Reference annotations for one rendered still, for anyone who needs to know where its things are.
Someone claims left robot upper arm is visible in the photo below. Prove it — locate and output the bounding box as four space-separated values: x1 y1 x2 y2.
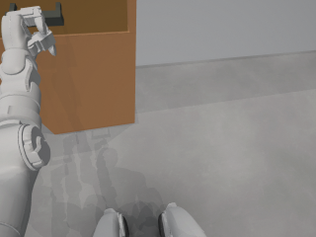
0 123 50 237

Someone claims robot left hand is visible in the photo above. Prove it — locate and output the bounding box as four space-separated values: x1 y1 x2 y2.
1 6 57 60

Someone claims drawer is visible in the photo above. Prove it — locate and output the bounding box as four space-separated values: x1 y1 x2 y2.
0 0 128 38

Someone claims handle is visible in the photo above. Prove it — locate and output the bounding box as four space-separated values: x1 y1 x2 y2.
4 2 64 28

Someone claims right robot shin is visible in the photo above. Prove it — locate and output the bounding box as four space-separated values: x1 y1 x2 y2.
164 202 177 237

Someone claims robot left forearm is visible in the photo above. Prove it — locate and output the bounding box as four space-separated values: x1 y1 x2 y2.
0 48 42 131

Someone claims cabinet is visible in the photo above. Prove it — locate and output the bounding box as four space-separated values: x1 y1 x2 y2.
0 0 137 134

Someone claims left robot thigh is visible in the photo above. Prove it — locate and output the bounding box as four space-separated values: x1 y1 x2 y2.
93 212 125 237

